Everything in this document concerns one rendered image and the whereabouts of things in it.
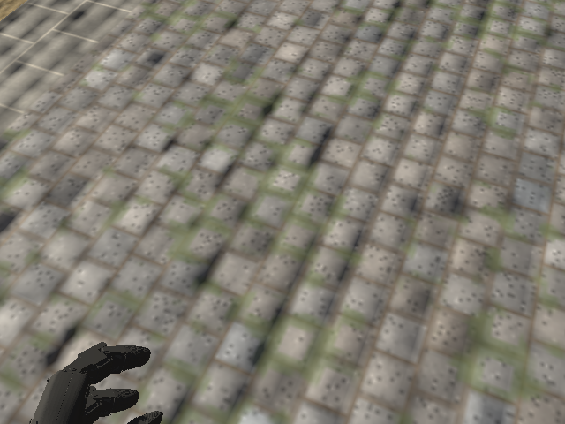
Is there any robot left hand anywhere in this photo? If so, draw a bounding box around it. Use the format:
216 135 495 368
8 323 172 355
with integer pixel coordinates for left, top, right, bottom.
29 342 163 424

